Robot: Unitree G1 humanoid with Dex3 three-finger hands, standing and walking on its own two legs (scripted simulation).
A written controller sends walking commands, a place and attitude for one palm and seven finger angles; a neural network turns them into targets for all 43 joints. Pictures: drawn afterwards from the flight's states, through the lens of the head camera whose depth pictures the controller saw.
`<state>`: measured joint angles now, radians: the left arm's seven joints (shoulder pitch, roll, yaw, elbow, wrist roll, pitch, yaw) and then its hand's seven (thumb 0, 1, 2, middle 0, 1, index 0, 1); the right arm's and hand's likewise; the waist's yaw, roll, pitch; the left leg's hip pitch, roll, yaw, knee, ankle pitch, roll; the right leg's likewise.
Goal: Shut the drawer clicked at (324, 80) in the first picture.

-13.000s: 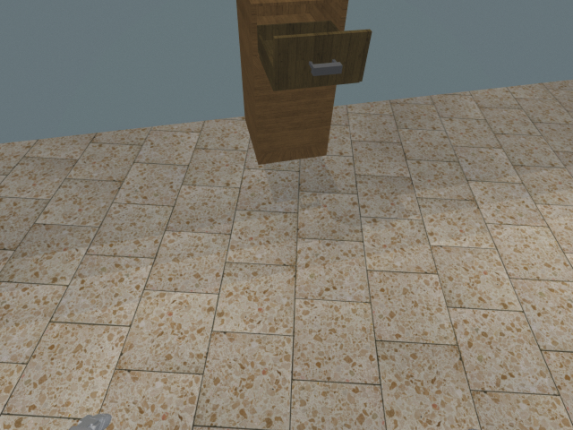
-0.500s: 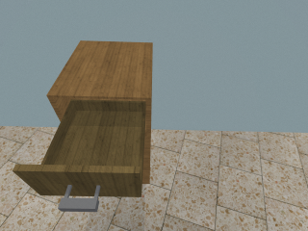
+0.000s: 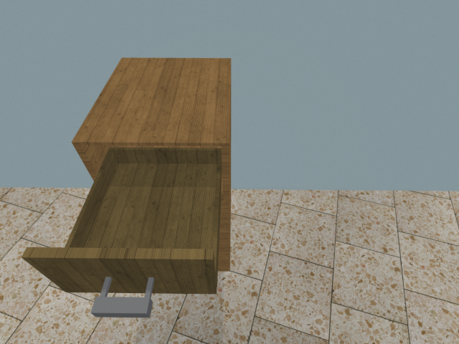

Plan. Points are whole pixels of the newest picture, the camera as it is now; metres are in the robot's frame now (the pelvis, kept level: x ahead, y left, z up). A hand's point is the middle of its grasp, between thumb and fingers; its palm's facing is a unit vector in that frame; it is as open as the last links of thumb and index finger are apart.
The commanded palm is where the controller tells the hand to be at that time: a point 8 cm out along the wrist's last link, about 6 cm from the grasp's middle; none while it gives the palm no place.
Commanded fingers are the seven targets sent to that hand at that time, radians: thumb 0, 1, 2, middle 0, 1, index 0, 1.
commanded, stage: come to a stop and stand still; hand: left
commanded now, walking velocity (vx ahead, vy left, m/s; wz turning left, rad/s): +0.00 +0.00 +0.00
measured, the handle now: (126, 294) +0.23 +0.22 -0.08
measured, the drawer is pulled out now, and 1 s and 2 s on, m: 0.30 0.30 0.30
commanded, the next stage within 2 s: look again from close up in 0.06 s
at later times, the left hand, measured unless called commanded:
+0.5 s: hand out of the picture +0.03 +0.17 -0.17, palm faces +0.00 -0.98 -0.21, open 7.3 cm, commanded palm none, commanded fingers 0.00 0.90 0.90 -0.20 -0.30 -0.20 -0.30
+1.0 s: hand out of the picture +0.01 +0.15 -0.17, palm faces +0.00 -0.98 -0.22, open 7.4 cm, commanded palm none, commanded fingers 0.00 0.90 0.90 -0.20 -0.30 -0.20 -0.30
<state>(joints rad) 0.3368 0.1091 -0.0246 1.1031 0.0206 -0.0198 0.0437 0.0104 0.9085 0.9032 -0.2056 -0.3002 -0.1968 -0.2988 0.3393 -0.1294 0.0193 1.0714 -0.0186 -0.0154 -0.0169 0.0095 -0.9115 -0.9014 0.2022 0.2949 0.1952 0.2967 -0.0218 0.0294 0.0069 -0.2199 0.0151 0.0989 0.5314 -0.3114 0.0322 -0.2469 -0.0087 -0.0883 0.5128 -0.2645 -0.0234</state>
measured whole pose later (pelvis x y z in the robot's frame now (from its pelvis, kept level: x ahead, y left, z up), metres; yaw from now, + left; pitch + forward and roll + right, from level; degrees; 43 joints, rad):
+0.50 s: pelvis +0.02 +0.00 +0.00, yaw -1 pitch -1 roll +0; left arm 0.29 0.15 -0.01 1.08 0.02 -0.01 0.05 0.01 0.93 0.90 -0.20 -0.30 -0.19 -0.30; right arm 0.29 -0.15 0.03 1.13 -0.01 -0.03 -0.02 0.00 -0.91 -0.90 0.20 0.29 0.20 0.30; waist -0.01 0.00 0.03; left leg -0.12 0.00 0.11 0.43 -0.30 0.03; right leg -0.18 -0.01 -0.07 0.47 -0.28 -0.02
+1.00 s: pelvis +0.00 -0.02 +0.00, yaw -1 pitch -1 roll +1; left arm 0.30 0.15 0.00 1.03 0.02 0.01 0.05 0.01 0.91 0.90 -0.21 -0.30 -0.20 -0.30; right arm 0.26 -0.14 0.00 1.10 -0.01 0.01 -0.03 0.01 -0.91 -0.90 0.20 0.30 0.20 0.30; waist 0.00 -0.01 0.07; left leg -0.16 0.02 0.12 0.46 -0.28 0.01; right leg -0.24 0.00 -0.07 0.53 -0.27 -0.05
